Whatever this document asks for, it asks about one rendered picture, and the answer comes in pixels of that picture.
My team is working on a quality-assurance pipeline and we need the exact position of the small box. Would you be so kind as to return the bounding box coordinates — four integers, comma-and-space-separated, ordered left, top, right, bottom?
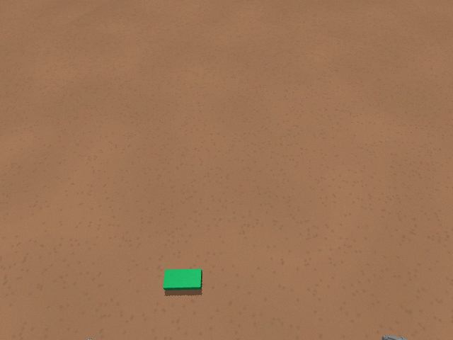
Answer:
163, 269, 202, 290

